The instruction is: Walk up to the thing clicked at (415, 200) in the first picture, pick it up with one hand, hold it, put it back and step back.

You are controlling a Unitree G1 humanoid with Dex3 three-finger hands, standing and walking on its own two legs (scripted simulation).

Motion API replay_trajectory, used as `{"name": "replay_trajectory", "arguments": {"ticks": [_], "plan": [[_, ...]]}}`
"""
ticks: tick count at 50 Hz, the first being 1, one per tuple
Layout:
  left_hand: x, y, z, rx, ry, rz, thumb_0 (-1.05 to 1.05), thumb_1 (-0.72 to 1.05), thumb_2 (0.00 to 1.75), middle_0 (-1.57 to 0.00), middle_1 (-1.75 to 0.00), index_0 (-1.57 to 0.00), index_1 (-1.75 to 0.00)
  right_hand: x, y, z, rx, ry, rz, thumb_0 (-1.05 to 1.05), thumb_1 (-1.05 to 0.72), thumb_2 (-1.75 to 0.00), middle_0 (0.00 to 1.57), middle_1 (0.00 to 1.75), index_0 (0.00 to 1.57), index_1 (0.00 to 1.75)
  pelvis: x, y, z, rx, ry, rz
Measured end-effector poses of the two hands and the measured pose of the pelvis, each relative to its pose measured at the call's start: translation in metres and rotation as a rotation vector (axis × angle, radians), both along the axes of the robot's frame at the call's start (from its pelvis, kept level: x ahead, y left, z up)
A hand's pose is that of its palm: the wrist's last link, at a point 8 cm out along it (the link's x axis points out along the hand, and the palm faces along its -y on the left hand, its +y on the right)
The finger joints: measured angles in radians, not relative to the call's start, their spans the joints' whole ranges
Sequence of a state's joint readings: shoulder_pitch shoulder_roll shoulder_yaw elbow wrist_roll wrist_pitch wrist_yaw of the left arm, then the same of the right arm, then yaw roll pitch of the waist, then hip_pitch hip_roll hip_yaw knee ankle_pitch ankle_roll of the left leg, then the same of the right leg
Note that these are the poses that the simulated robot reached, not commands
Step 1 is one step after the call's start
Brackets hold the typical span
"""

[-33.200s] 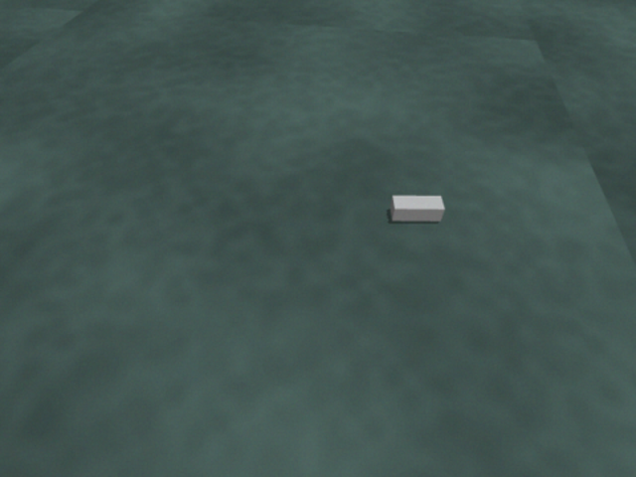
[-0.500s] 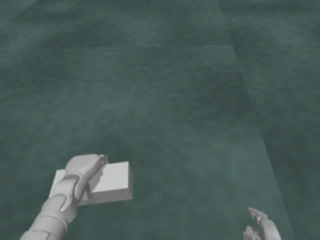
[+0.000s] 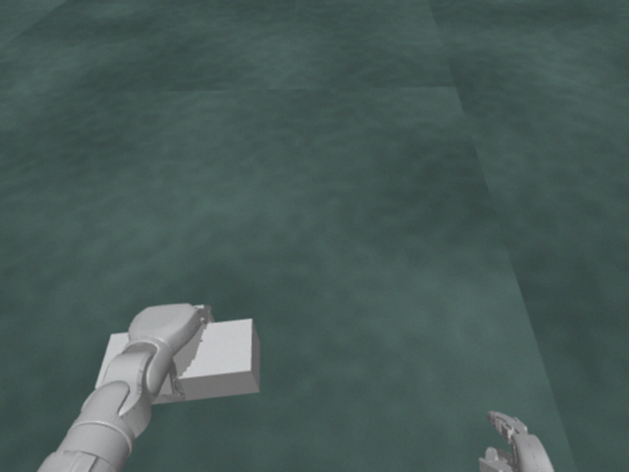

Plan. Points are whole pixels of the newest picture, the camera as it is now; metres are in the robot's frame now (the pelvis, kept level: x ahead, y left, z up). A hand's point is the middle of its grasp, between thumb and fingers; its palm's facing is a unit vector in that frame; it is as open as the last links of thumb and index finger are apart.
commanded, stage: hold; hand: left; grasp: from above
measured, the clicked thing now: (185, 363) +0.29 +0.22 -0.07
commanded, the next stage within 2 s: crouch in 0.10 s
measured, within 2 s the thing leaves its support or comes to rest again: neither
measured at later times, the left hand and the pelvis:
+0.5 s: hand (185, 369) +0.28 +0.22 -0.09, palm faces -0.48 -0.03 -0.88, open 11.2 cm; pelvis +0.00 +0.00 -0.01, yaw +1 degrees
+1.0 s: hand (230, 375) +0.37 +0.22 -0.33, palm faces -0.43 +0.04 -0.90, open 11.2 cm; pelvis -0.05 +0.01 -0.20, yaw +1 degrees
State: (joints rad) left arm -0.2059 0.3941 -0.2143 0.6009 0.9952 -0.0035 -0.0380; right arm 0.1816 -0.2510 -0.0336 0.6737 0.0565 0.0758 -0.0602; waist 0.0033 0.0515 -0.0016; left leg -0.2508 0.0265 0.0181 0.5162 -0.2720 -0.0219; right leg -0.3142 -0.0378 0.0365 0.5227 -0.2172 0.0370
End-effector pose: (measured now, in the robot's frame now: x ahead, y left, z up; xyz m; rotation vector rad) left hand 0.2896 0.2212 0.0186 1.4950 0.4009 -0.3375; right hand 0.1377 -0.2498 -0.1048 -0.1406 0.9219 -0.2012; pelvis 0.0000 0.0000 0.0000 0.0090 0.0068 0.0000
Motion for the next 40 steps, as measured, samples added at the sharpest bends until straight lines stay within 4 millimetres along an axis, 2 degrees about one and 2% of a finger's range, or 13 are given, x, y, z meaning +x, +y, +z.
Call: {"name": "replay_trajectory", "arguments": {"ticks": [14, 20, 25, 29, 34, 40], "plan": [[0.005, 0.001, -0.001, 0.001, -0.002, 0.003, -0.02, -0.19, 0.65, -0.62, -0.68, -0.59, -0.68, 0.000, 0.002, 0.001, 0.002, 0.007, -0.001, 0.01, -0.91, -0.90, 0.20, 0.29, 0.20, 0.30, 0.002, 0.002, 0.001, -0.002, 0.000, 0.000], [0.004, 0.001, -0.017, 0.004, 0.007, 0.003, -0.02, -0.19, 0.65, -0.62, -0.68, -0.59, -0.67, 0.000, 0.003, 0.000, -0.001, 0.017, 0.001, 0.01, -0.90, -0.90, 0.20, 0.29, 0.20, 0.30, 0.002, 0.002, -0.001, -0.002, 0.018, 0.004], [0.003, 0.001, -0.048, 0.016, 0.029, -0.006, -0.02, -0.19, 0.65, -0.62, -0.68, -0.59, -0.67, -0.008, -0.001, -0.007, -0.021, 0.061, 0.008, 0.01, -0.90, -0.90, 0.20, 0.29, 0.21, 0.30, -0.002, 0.001, -0.007, -0.004, 0.063, 0.013], [0.008, 0.000, -0.079, 0.042, 0.028, -0.028, -0.02, -0.19, 0.65, -0.63, -0.68, -0.60, -0.67, -0.022, -0.008, -0.022, -0.050, 0.115, 0.014, 0.01, -0.90, -0.90, 0.21, 0.29, 0.21, 0.30, -0.007, 0.001, -0.021, -0.010, 0.135, 0.021], [0.026, -0.002, -0.123, 0.075, -0.017, -0.059, -0.02, -0.19, 0.65, -0.62, -0.68, -0.59, -0.67, -0.049, -0.021, -0.057, -0.095, 0.196, 0.002, 0.00, -0.90, -0.90, 0.21, 0.29, 0.21, 0.30, -0.017, 0.003, -0.056, -0.022, 0.250, 0.025], [0.054, -0.004, -0.186, 0.097, -0.039, -0.050, -0.02, -0.17, 0.64, -0.61, -0.69, -0.58, -0.67, -0.093, -0.029, -0.111, -0.135, 0.294, -0.042, 0.00, -0.91, -0.90, 0.20, 0.29, 0.21, 0.30, -0.031, 0.006, -0.109, -0.034, 0.382, 0.023]]}}
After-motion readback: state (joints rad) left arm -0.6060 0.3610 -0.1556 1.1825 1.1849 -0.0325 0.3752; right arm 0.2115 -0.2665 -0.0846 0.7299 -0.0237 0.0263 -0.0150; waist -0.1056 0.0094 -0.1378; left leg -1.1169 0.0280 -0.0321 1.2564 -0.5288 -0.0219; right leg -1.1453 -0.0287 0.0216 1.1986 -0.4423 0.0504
